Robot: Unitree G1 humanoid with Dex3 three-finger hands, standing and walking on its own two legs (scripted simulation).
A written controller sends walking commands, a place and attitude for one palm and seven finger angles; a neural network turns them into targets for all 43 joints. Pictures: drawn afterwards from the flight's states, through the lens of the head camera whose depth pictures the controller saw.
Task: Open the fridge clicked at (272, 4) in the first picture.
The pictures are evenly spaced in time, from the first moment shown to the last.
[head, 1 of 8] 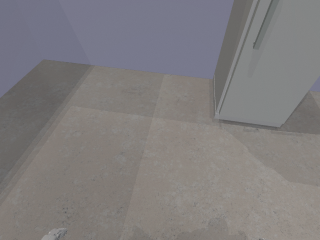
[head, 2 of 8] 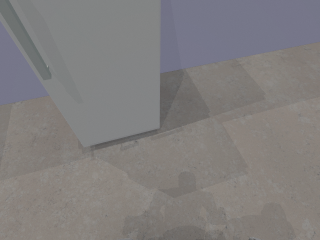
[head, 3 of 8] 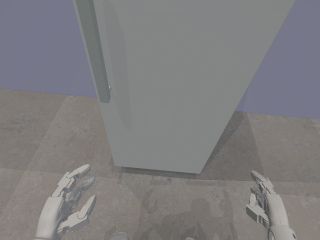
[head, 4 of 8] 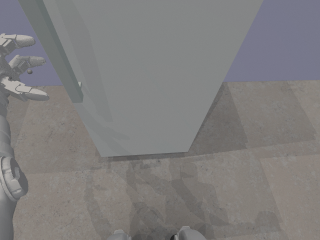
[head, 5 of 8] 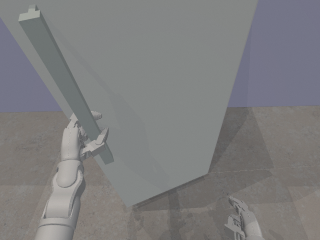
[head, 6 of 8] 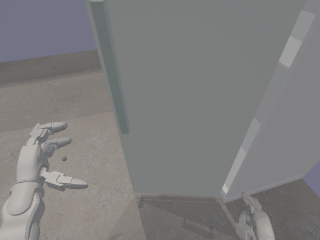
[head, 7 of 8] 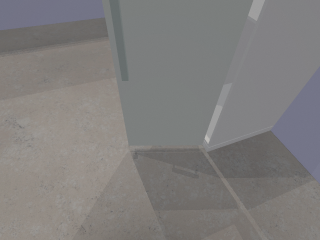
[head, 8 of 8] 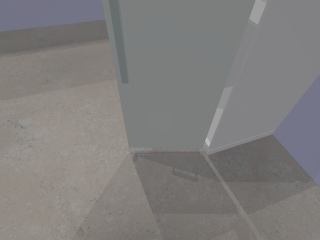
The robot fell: no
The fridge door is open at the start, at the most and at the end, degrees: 0 81 71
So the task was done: yes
